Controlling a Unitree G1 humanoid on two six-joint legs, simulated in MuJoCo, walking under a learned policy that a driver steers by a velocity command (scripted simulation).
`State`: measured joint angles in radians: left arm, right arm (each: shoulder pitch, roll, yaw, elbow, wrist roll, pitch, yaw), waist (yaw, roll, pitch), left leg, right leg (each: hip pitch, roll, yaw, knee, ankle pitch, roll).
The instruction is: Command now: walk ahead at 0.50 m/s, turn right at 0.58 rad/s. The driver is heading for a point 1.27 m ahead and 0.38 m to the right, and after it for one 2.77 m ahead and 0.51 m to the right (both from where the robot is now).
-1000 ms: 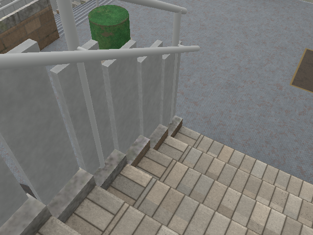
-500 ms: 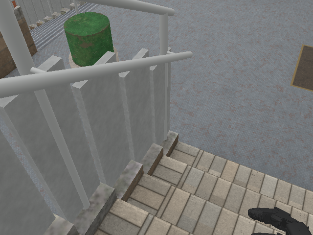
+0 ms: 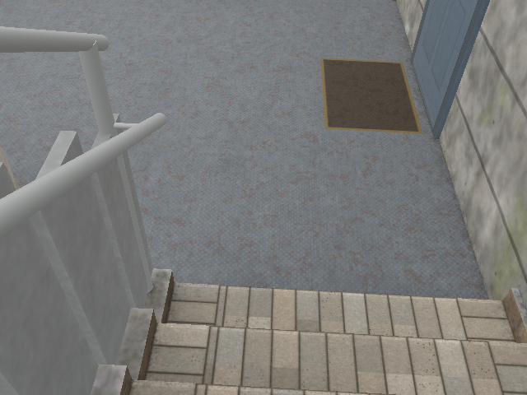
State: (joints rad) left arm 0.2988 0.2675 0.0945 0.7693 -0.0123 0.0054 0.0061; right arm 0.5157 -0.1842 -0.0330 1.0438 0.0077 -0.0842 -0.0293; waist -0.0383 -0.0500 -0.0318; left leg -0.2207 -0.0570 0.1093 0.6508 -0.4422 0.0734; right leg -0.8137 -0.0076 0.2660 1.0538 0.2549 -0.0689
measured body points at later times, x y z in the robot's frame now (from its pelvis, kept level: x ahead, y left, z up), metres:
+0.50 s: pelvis +0.25 -0.06 -0.17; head +0.27 -0.08 +0.28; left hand +0.38 +0.15 -0.30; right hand +0.27 -0.35 -0.29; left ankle +0.33 +0.11 -0.77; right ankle +0.25 -0.13 -0.89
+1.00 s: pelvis +0.46 -0.05 -0.32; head +0.47 -0.03 +0.13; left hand +0.62 +0.11 -0.47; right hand +0.35 -0.25 -0.46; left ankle +0.52 +0.02 -1.06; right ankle +0.36 -0.17 -0.80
